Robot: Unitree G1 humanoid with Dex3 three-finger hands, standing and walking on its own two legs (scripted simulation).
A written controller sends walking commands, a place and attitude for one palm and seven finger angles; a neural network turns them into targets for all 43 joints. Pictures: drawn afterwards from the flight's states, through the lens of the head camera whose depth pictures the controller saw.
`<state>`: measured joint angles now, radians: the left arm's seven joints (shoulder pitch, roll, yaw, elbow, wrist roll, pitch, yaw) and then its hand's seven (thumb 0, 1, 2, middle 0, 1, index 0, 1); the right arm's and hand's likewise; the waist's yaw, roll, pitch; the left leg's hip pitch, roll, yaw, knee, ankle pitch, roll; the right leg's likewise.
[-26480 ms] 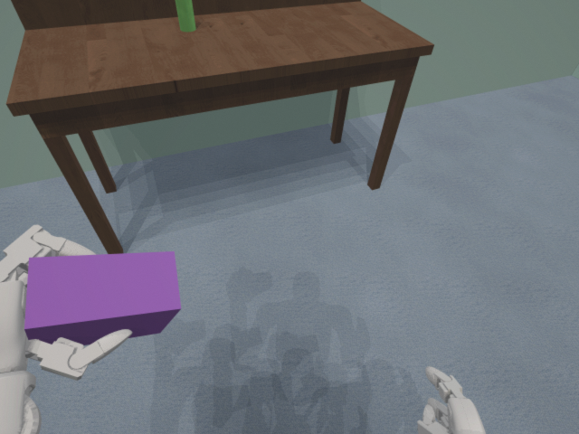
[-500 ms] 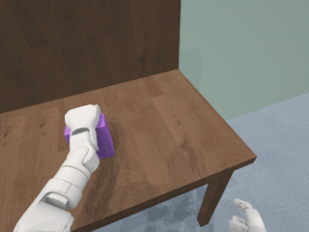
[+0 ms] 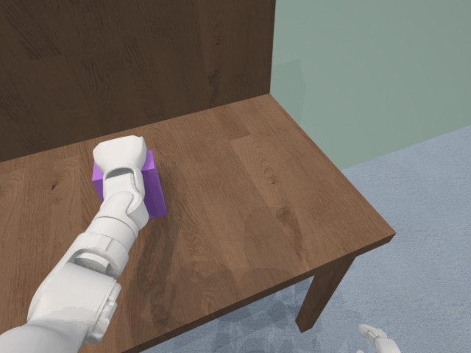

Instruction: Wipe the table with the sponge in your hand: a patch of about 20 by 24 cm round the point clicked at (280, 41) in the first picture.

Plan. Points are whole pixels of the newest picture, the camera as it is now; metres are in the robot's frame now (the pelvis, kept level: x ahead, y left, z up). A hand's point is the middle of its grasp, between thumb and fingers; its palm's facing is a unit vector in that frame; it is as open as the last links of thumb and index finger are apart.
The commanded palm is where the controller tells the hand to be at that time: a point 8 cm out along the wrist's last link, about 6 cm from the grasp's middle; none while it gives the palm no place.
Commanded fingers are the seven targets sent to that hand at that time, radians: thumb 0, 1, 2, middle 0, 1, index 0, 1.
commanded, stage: wipe back along the third lane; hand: left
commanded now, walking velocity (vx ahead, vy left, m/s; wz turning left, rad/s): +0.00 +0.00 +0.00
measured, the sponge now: (135, 196) +0.40 +0.24 +0.02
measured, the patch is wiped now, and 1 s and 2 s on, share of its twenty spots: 1.00 1.00 1.00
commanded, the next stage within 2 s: slide back across to the middle lane in 1.74 s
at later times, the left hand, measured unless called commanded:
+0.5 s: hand (127, 183) +0.39 +0.23 +0.07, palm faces +0.01 -0.05 -1.00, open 10.4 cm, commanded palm +0.35 +0.22 +0.12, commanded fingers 0.00 0.10 1.30 -1.20 -1.60 -1.20 -1.60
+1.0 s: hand (137, 205) +0.34 +0.20 +0.07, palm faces +0.04 -0.06 -1.00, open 10.4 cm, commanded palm +0.30 +0.18 +0.11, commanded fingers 0.00 0.10 1.30 -1.20 -1.60 -1.20 -1.60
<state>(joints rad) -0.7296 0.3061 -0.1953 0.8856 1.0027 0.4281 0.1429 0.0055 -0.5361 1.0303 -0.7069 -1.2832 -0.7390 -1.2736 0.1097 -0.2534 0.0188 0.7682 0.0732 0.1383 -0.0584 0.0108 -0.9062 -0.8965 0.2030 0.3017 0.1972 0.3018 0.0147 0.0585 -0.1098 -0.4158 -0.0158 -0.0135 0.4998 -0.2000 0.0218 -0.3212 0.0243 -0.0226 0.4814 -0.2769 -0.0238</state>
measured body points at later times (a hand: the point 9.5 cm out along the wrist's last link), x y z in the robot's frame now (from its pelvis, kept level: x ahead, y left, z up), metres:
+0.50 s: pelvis +0.02 +0.01 +0.00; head +0.01 -0.01 +0.45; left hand +0.39 +0.23 +0.13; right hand +0.21 -0.23 -0.10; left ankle +0.03 +0.11 -0.74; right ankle -0.02 -0.11 -0.74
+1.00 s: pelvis +0.01 +0.00 +0.00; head -0.01 -0.03 +0.45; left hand +0.34 +0.20 +0.13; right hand +0.23 -0.22 -0.09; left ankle +0.03 +0.11 -0.74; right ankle -0.02 -0.11 -0.74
